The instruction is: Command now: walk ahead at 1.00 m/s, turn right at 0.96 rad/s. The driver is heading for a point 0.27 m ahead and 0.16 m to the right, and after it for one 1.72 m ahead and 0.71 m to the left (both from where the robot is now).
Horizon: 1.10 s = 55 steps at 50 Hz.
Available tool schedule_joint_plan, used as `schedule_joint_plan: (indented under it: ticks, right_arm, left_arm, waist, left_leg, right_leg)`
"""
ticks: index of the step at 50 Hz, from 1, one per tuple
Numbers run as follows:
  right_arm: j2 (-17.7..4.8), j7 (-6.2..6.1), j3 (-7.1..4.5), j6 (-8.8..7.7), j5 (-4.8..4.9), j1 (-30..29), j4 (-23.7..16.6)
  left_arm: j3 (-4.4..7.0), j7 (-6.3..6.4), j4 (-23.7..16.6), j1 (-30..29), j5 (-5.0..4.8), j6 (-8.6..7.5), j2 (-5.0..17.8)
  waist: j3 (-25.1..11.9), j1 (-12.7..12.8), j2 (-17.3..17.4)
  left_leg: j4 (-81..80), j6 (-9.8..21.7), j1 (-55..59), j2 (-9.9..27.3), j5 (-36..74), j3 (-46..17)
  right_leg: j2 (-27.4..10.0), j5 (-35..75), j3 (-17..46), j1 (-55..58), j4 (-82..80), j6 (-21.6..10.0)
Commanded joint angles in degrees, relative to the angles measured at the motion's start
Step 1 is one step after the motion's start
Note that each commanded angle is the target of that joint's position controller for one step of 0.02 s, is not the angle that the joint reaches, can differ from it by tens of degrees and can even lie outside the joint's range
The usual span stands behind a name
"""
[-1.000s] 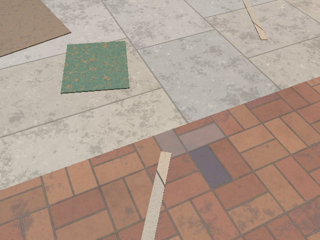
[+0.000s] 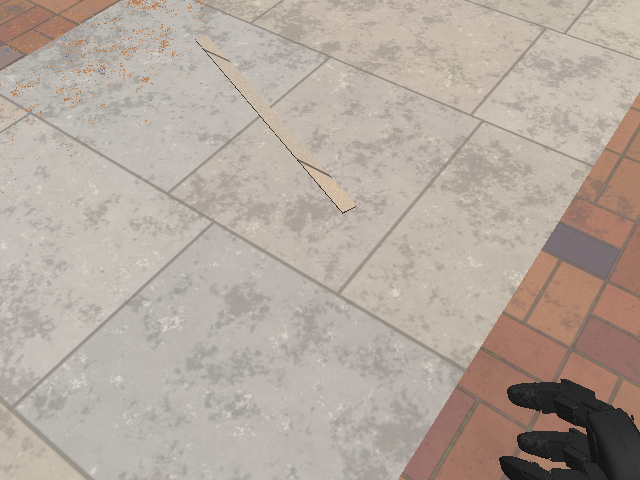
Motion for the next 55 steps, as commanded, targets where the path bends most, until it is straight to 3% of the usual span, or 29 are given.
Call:
schedule_joint_plan:
  ticks: [1,3,5,6,7,8,9,10,11,12,13,16,19,23,24,25,26,28,31,36,41,42,43,44,45,46,48,51,55]
  right_arm:
    - [-5.3,-0.28,-1.2,-0.4,0.97,-3.1,-4.4]
    - [-8.9,-1.16,-2.64,-0.73,0.93,2.9,-3.0]
    - [-14.4,-2.88,-5.35,-1.24,1.2,23.7,1.8]
    - [-18.0,-3.94,-6.54,-1.6,-0.97,35.2,3.6]
    - [-22.8,-3.39,-7.35,-1.41,-2.73,28.2,2.3]
    - [-16.6,-2.62,-7.17,-1.05,-1.8,22.4,1.1]
    - [-10.1,-2.12,-5.44,-1.13,-1.0,19.6,1.3]
    - [-7.1,-1.6,-4.58,-1.22,-0.95,19.4,3.1]
    - [-6.1,-1.38,-4.06,-1.74,-0.46,22.1,5.4]
    - [-7.4,-1.09,-4.97,-3.07,2.93,19.3,5.6]
    - [-6.7,-0.77,-4.72,-3.77,3.82,18.7,6.6]
    - [-11.4,-1.22,-6.1,-3.08,4.41,15.1,6.5]
    - [-16.5,-2.11,-8.0,-2.15,4.74,16.3,6.3]
    - [-13.3,-2.35,-7.61,-1.61,4.81,18.5,5.8]
    - [-10.1,-2.27,-6.59,-1.5,3.87,18.5,4.0]
    - [-5.4,-2.31,-5.01,-1.12,4.28,28.8,4.2]
    - [-9.9,-2.2,-5.93,0.18,4.29,33.1,5.7]
    - [-12.2,-3.1,-7.09,2.69,4.72,27.8,4.7]
    - [-10.2,-4.44,-7.57,6.41,3.96,26.6,3.3]
    - [-6.7,-2.81,-6.8,6.56,3.5,21.2,-0.4]
    - [-8.9,-0.43,-8.13,7.5,3.53,19.8,-1.7]
    - [-9.9,-0.75,-8.85,7.54,3.08,20.9,-1.3]
    - [-13.9,-1.46,-10.24,7.26,2.55,22.8,-1.1]
    - [-22.0,-2.22,-11.68,6.72,2.04,22.1,-3.6]
    - [-21.6,-1.31,-11.31,5.03,0.38,22.8,-4.9]
    - [-20.5,-0.84,-11.05,3.85,0.46,21.6,-4.6]
    - [-16.3,-1.92,-9.92,4.0,3.09,15.1,-5.6]
    - [-14.3,-3.51,-9.05,5.18,2.74,12.2,-7.5]
    - [-15.4,-4.32,-9.77,5.85,3.38,13.1,-8.1]
  left_arm:
    - [2.79,-0.06,-4.4,-1.8,-0.31,-0.91,10.3]
    - [3.22,0.36,-5.1,-3.2,0.06,-0.87,12.0]
    - [3.49,-0.04,-6.6,-9.1,0.86,-1.31,14.1]
    - [1.23,0.17,-8.8,-10.2,0.83,-1.77,5.3]
    - [-0.78,0.53,-12.8,-0.7,-2.4,-1.37,-0.4]
    - [-0.52,1.49,-9.9,-2.7,0.24,-0.18,5.6]
    - [-0.17,1.12,-9.3,-7.5,1.49,0.35,6.6]
    - [-0.36,0.55,-9.4,-9.8,2.1,0.56,5.4]
    - [-0.73,-0.12,-10.6,-12.6,2.57,0.71,3.8]
    - [-1.06,0.15,-12.1,-12.7,-2.29,0.32,2.7]
    - [-1.57,0.12,-12.7,-13.8,-2.36,0.27,2.9]
    - [-3.14,-0.54,-14.7,-18.5,0.39,-0.77,1.2]
    - [-2.97,-1.44,-15.0,-22.0,0.17,-1.08,3.5]
    - [-0.92,0.46,-14.3,-20.2,2.15,-0.5,7.7]
    - [-0.05,1.5,-14.3,-15.5,3.21,-0.35,11.1]
    - [-0.25,1.8,-15.2,-13.4,4.79,0.97,11.6]
    - [-0.94,1.51,-15.6,-14.2,3.25,2.19,8.2]
    - [-1.07,1.29,-15.5,-20.0,0.22,3.24,5.5]
    - [-0.72,1.8,-15.4,-27.6,1.46,3.38,5.0]
    - [0.79,3.02,-14.0,-29.2,1.02,2.51,6.4]
    - [2.08,2.03,-11.8,-27.1,-1.38,2.89,8.0]
    - [1.94,1.74,-10.9,-25.2,-1.78,3.05,6.6]
    - [1.7,1.33,-9.6,-21.7,-0.98,3.59,4.6]
    - [1.2,1.31,-12.6,-21.9,1.51,4.07,3.5]
    - [1.51,1.78,-14.6,-27.6,1.87,3.84,5.3]
    - [1.8,2.15,-15.1,-29.2,0.45,3.71,6.1]
    - [2.3,3.14,-13.3,-26.4,0.66,3.51,7.1]
    - [2.1,2.63,-12.1,-24.5,0.83,3.09,6.0]
    - [0.95,1.91,-11.8,-26.0,0.1,2.74,3.8]
  waist:
    - [0.7,-1.2,-2.9]
    - [-4.1,-4.3,-3.3]
    - [-14.7,-16.7,-3.0]
    - [-21.1,-19.1,5.5]
    - [-27.4,-8.7,25.8]
    - [-21.4,-9.2,14.4]
    - [-13.2,-9.7,6.7]
    - [-8.5,-9.0,2.1]
    - [-6.6,-9.3,3.0]
    - [-4.6,-7.6,9.5]
    - [-4.7,-6.6,8.5]
    - [-4.0,-4.7,3.7]
    - [-5.9,-4.8,6.0]
    - [-6.8,-2.2,3.8]
    - [-11.8,-0.7,-2.3]
    - [-23.4,-3.5,-15.4]
    - [-26.7,-4.1,-12.3]
    - [-17.7,-5.5,-8.2]
    - [-8.1,-9.6,-9.0]
    - [-9.2,-9.5,-7.3]
    - [-8.9,-9.9,-7.0]
    - [-8.2,-10.0,-4.2]
    - [-5.3,-9.7,6.2]
    - [-2.8,-7.0,24.2]
    - [-9.6,-11.0,17.7]
    - [-9.1,-10.5,12.3]
    - [-7.2,-6.6,7.0]
    - [-9.9,-5.1,7.0]
    - [-10.3,-6.3,7.0]
  left_leg:
    - [-9.4,1.3,17.6,-6.0,6.9,5.5]
    - [-12.9,2.3,26.4,-8.8,1.9,4.5]
    - [-10.9,3.5,48.6,-6.5,-7.2,3.2]
    - [-11.5,4.6,61.2,7.0,-22.7,-9.7]
    - [-23.5,11.4,68.2,23.8,-16.6,-44.1]
    - [-23.2,14.3,61.7,20.1,-15.0,-43.8]
    - [-21.3,14.6,53.2,15.4,-1.9,-30.1]
    - [-20.2,14.5,46.1,12.1,14.4,-21.1]
    - [-20.3,13.9,43.4,9.5,23.3,-15.3]
    - [-21.9,14.0,42.3,6.5,28.4,-11.5]
    - [-23.0,14.5,40.9,6.0,29.7,-10.9]
    - [-25.2,15.6,30.6,3.6,34.3,-6.5]
    - [-25.6,12.9,26.3,1.1,23.7,-5.1]
    - [-12.7,6.5,23.4,-4.2,13.4,-5.5]
    - [0.8,3.7,15.8,-8.4,-2.5,-3.1]
    - [19.1,1.1,6.6,-11.4,-40.2,0.1]
    - [28.1,-0.2,6.5,-8.3,-41.9,-2.3]
    - [32.1,-2.1,-0.5,-4.5,-33.8,1.7]
    - [30.7,-3.8,6.6,-2.5,-26.1,3.3]
    - [12.5,-0.4,15.6,-0.9,-14.5,5.2]
    - [-4.7,4.2,24.4,-4.3,-10.1,10.1]
    - [-8.6,6.1,28.2,-6.1,-7.3,9.8]
    - [-15.6,9.3,32.9,-2.7,8.3,1.5]
    - [-19.2,18.9,38.8,10.7,22.7,-22.5]
    - [-21.9,24.5,38.3,13.2,17.7,-28.3]
    - [-23.1,22.2,37.8,10.7,10.1,-24.7]
    - [-21.9,16.4,35.0,6.2,4.2,-18.7]
    - [-20.4,14.9,31.5,2.4,7.9,-15.5]
    - [-19.4,14.7,32.6,0.7,3.6,-19.3]
  right_leg:
    - [-11.0,34.4,10.8,-11.6,-3.7,-3.8]
    - [-11.2,46.2,11.9,-6.7,5.5,-1.0]
    - [-9.0,45.7,10.3,-12.8,30.1,1.4]
    - [-5.1,14.8,5.9,-22.7,50.5,1.9]
    - [-0.4,-13.5,-1.5,-38.1,64.7,4.6]
    - [-6.1,-7.7,-2.6,-43.2,67.3,4.2]
    - [-8.4,-3.3,-3.8,-42.4,64.3,5.1]
    - [-8.9,-2.7,-4.4,-40.6,62.0,5.9]
    - [-9.3,-4.2,-3.1,-40.6,58.4,6.4]
    - [-11.9,-6.7,-2.4,-40.1,57.0,7.3]
    - [-12.4,-7.0,-2.9,-39.9,52.0,7.6]
    - [-11.8,1.4,-7.7,-30.3,29.3,9.7]
    - [-8.4,18.9,-7.6,-18.0,16.6,9.8]
    - [-10.9,31.7,-5.7,-5.5,7.5,6.3]
    - [-20.5,53.3,1.1,5.1,10.3,2.9]
    - [-39.2,72.1,15.3,16.0,12.9,-7.2]
    - [-38.6,70.8,15.0,14.0,14.0,-8.8]
    - [-33.2,39.8,9.4,4.9,7.1,-7.4]
    - [-29.1,26.3,-0.8,-14.4,-0.4,-4.3]
    - [-29.3,25.9,-11.1,-16.2,-1.1,-2.8]
    - [-30.6,19.5,-16.3,-12.8,5.8,2.6]
    - [-28.3,13.1,-18.2,-14.9,10.9,5.6]
    - [-23.2,2.3,-22.3,-22.1,23.0,9.9]
    - [-14.4,-19.9,-22.0,-41.0,42.4,15.5]
    - [-11.1,-20.6,-9.2,-44.5,52.3,14.6]
    - [-11.4,-15.5,-6.4,-45.6,53.8,12.7]
    - [-13.0,-6.1,-4.4,-44.9,49.4,11.4]
    - [-10.4,-0.4,-4.7,-38.0,44.1,12.4]
    - [-7.6,1.4,-3.0,-34.8,30.3,13.7]
Next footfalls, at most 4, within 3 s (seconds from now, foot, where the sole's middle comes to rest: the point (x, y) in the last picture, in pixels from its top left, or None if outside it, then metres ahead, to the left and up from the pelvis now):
0.12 left None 0.33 0.18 -0.77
0.48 right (417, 459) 0.52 -0.10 -0.77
0.86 left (278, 462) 0.48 0.18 -0.77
1.30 right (366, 412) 0.61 0.01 -0.77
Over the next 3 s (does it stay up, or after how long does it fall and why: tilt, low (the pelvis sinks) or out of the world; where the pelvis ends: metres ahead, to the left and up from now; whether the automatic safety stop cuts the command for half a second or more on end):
stays up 0.90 0.42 0.00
